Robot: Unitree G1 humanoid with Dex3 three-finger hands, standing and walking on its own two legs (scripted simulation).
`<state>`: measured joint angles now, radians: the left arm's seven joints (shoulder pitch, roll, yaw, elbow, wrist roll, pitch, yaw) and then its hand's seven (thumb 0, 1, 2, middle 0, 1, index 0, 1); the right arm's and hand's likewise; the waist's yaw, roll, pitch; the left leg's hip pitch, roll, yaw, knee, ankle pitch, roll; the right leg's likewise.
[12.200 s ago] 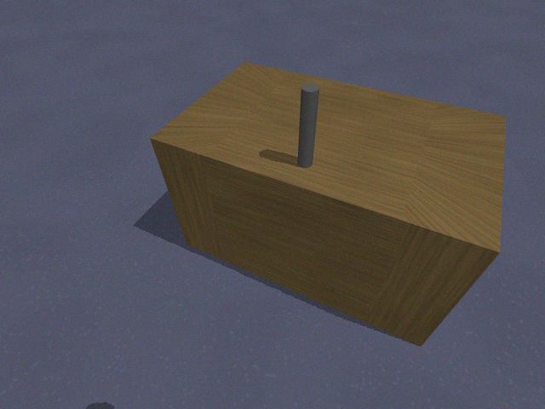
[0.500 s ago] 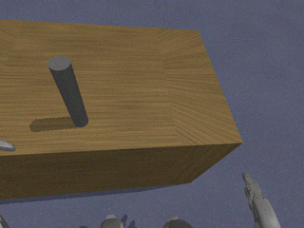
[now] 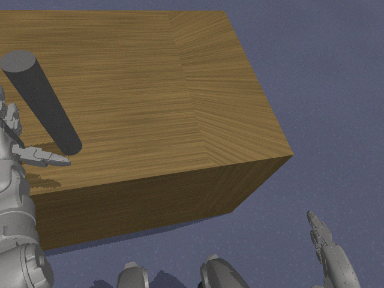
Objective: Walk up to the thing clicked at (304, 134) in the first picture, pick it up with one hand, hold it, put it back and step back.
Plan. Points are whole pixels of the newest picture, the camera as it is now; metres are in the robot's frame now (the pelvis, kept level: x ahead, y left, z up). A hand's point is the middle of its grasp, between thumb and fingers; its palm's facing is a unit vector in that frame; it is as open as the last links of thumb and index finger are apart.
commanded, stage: close in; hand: left
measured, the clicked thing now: (51, 114) +0.48 +0.22 +0.06
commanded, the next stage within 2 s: rest palm in 0.12 s
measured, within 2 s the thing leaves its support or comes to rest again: leaves its support in 1.58 s
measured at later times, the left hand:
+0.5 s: hand (59, 125) +0.49 +0.23 +0.02, palm faces +0.24 -0.97 +0.01, open 16.8 cm
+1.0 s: hand (63, 129) +0.47 +0.22 +0.02, palm faces +0.24 -0.97 -0.02, open 8.2 cm
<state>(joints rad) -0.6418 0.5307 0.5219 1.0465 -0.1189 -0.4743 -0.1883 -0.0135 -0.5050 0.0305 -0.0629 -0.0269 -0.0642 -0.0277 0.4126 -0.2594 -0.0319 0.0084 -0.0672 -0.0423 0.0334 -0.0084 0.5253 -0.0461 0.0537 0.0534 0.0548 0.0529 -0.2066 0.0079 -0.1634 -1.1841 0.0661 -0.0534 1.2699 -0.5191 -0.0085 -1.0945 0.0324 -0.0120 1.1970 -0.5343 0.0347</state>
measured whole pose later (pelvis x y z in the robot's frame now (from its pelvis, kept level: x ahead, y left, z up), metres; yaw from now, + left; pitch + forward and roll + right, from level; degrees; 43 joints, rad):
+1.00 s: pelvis +0.01 -0.01 +0.00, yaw +1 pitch +24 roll -3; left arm -0.65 0.43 0.42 1.02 -0.06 -0.51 -0.03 -0.01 -0.06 0.61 -0.95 -0.79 -0.95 -0.79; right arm 0.43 -0.26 -0.04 -0.12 -0.06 0.03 0.06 -0.01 0.51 -0.04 0.05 0.05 0.05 0.05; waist -0.21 -0.02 -0.16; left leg -1.15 0.06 -0.06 1.25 -0.52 -0.02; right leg -1.07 0.02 -0.02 1.20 -0.55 0.02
